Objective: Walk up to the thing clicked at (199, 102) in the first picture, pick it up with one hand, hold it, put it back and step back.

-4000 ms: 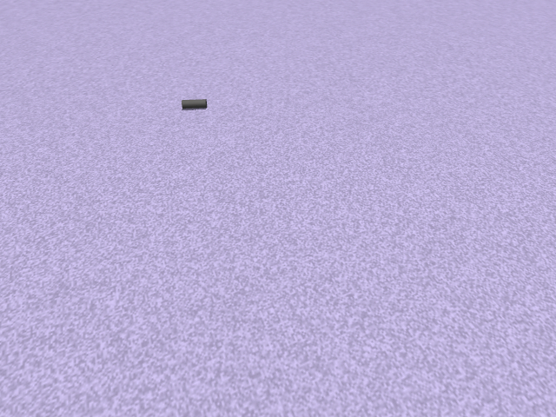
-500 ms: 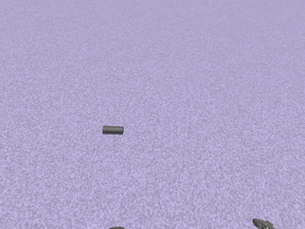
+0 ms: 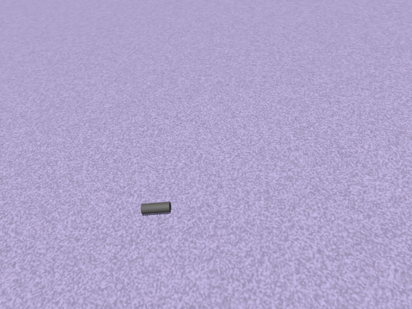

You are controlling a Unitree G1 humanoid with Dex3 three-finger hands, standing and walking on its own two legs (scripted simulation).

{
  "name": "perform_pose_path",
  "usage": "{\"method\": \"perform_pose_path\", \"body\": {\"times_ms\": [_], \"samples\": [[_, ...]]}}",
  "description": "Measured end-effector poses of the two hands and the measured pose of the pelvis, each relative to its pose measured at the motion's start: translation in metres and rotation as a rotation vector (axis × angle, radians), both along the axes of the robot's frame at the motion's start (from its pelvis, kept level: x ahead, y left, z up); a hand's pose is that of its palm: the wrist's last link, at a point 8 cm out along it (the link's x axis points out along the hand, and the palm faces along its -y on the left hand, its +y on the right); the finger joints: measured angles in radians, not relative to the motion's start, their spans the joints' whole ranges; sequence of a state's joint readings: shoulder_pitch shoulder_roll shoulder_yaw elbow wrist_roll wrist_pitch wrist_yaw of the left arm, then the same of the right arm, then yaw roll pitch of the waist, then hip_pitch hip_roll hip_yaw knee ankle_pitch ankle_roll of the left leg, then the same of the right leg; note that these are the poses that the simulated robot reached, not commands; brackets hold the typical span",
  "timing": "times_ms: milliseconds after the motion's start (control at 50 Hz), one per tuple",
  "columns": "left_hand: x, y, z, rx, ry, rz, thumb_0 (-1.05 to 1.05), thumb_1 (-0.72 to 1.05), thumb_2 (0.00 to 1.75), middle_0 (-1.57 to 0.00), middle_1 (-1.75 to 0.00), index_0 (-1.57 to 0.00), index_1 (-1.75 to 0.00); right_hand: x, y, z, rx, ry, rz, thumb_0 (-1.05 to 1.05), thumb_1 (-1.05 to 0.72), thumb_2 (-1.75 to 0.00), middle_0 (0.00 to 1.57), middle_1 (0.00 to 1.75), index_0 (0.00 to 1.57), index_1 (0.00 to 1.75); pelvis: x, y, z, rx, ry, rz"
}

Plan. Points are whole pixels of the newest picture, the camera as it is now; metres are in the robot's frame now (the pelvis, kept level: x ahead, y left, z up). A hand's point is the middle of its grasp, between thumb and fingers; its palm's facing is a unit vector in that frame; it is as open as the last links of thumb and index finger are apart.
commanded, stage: walk up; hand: left
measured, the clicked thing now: (156, 207) +0.72 +0.34 -0.74
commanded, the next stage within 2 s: none
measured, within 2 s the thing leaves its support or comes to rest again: neither
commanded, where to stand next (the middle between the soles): +0.33 +0.07 m, yaw +1 degrees
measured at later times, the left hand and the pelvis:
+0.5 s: hand out of the picture +0.16 +0.33 -0.15, palm faces -0.02 -0.93 -0.36, open 7.4 cm; pelvis +0.14 +0.06 +0.00, yaw +2 degrees
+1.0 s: hand (87, 245) +0.29 +0.31 -0.12, palm faces -0.04 -0.90 -0.44, open 7.4 cm; pelvis +0.23 +0.04 +0.00, yaw +0 degrees
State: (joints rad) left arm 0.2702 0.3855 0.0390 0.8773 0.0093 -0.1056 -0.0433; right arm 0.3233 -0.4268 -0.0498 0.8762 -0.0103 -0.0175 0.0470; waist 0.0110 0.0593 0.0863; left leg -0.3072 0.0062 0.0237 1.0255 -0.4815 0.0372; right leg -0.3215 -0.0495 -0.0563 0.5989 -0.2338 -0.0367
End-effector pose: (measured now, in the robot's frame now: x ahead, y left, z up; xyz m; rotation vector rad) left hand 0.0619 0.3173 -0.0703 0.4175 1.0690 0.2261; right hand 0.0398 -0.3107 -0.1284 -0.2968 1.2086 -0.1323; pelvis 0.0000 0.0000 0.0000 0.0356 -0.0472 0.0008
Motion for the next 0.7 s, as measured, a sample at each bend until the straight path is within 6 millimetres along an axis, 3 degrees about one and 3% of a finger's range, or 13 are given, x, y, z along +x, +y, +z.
{"method": "perform_pose_path", "body": {"times_ms": [80, 200, 340, 420, 560, 700], "samples": [[0.008, -0.006, 0.01, 0.004, 0.01, 0.017, 0.0, 0.9, 0.9, -0.2, -0.3, -0.2, -0.3, 0.043, -0.001, 0.008, 0.014, -0.047, 0.021, 0.01, -0.9, -0.89, 0.2, 0.3, 0.2, 0.3, 0.021, -0.002, 0.009, -0.001, -0.005, -0.001], [0.017, 0.002, 0.005, -0.003, 0.049, 0.037, 0.0, 0.9, 0.9, -0.21, -0.3, -0.2, -0.3, 0.094, 0.003, 0.018, 0.003, -0.081, 0.044, 0.01, -0.91, -0.89, 0.2, 0.3, 0.2, 0.3, 0.051, 0.002, 0.01, -0.028, -0.009, 0.016], [0.036, 0.031, -0.022, -0.037, 0.075, 0.076, 0.0, 0.9, 0.9, -0.21, -0.3, -0.2, -0.3, 0.153, 0.023, 0.03, -0.045, -0.082, 0.092, 0.01, -0.91, -0.89, 0.2, 0.3, 0.2, 0.3, 0.093, 0.024, 0.0, -0.064, -0.003, 0.042], [0.058, 0.053, -0.045, -0.057, 0.113, 0.083, 0.0, 0.9, 0.9, -0.2, -0.3, -0.2, -0.3, 0.185, 0.042, 0.036, -0.085, -0.132, 0.102, 0.01, -0.9, -0.89, 0.2, 0.3, 0.2, 0.3, 0.119, 0.044, -0.01, -0.033, -0.008, 0.04], [0.115, 0.061, -0.041, -0.093, 0.099, 0.042, 0.0, 0.9, 0.9, -0.2, -0.3, -0.2, -0.3, 0.195, 0.061, 0.05, -0.092, -0.137, 0.051, 0.0, -0.9, -0.89, 0.21, 0.3, 0.21, 0.3, 0.151, 0.06, 0.003, -0.049, -0.015, 0.039], [0.161, 0.062, -0.028, -0.067, 0.103, 0.005, 0.0, 0.9, 0.9, -0.2, -0.3, -0.2, -0.3, 0.196, 0.056, 0.039, -0.075, -0.071, 0.019, 0.0, -0.9, -0.89, 0.21, 0.3, 0.21, 0.3, 0.183, 0.06, 0.004, -0.025, -0.009, 0.022]]}}
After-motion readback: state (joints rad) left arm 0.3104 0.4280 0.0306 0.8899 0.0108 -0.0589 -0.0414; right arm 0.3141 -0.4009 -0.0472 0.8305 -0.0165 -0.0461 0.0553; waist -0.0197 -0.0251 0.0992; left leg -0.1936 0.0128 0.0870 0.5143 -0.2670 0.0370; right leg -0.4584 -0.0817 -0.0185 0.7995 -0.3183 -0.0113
